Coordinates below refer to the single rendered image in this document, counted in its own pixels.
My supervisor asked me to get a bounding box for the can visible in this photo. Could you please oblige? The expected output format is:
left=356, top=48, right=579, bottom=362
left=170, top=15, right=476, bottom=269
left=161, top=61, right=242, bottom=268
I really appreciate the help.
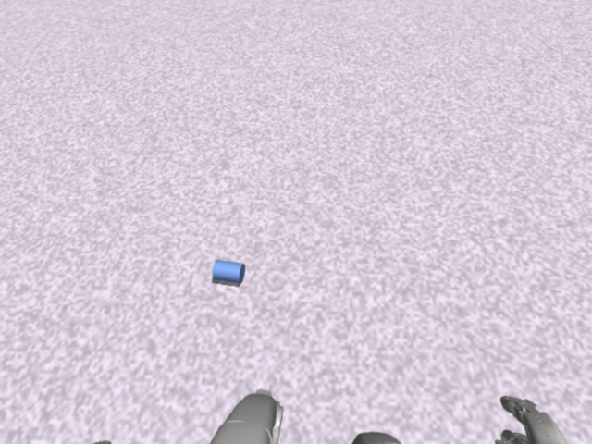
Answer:
left=212, top=260, right=245, bottom=283

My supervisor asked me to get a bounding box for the right robot hand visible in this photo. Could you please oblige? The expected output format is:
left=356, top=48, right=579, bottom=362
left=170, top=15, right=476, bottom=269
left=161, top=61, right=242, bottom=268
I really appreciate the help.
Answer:
left=495, top=396, right=567, bottom=444

